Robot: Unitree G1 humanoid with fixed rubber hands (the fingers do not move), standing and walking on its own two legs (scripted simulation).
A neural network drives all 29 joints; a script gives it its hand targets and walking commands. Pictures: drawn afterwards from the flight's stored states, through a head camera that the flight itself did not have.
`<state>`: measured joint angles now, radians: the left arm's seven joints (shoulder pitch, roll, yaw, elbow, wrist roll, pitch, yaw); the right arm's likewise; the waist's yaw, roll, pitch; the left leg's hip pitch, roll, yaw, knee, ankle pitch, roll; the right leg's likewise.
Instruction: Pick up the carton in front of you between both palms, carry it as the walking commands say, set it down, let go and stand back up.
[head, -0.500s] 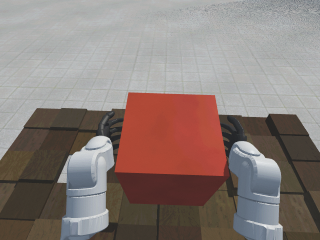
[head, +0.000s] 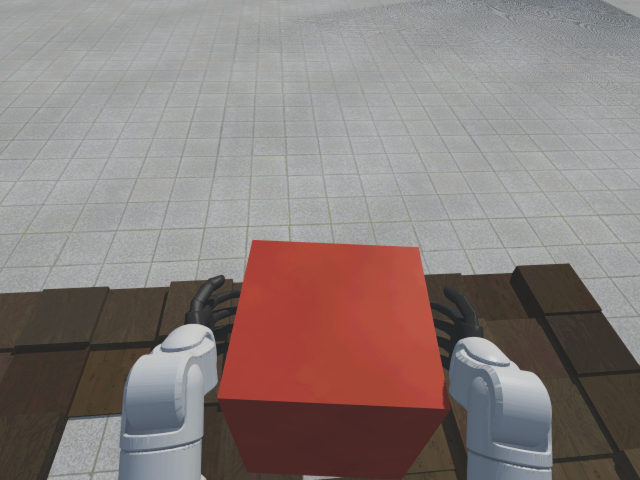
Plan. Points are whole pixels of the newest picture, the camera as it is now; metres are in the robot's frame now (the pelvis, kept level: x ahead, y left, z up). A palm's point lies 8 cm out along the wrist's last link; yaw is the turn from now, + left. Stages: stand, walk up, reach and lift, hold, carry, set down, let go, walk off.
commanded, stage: carry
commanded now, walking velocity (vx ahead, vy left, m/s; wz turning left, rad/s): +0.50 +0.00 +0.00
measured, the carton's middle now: (329, 364) +0.28 -0.01 +0.00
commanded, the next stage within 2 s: none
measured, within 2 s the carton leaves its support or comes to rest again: neither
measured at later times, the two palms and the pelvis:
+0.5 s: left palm (237, 148) +0.56 +0.14 +0.14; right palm (422, 145) +0.60 -0.16 +0.14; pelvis +0.30 -0.04 +0.01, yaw +3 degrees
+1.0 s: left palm (261, 65) +0.97 +0.14 +0.11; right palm (388, 72) +0.96 -0.16 +0.11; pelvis +0.61 +0.01 +0.01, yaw +1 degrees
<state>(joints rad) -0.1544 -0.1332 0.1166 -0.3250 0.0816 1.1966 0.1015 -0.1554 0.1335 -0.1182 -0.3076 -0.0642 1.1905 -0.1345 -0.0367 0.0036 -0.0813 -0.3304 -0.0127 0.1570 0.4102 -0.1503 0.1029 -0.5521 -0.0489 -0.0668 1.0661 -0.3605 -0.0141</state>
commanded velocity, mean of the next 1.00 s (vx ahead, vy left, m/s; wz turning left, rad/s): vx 0.50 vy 0.00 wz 0.00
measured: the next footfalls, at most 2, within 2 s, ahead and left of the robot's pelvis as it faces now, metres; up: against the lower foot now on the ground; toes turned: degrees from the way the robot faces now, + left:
right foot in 0.26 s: +0.33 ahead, -0.14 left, +0.01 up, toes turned -6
left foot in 0.66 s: +0.58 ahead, +0.09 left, +0.02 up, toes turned +7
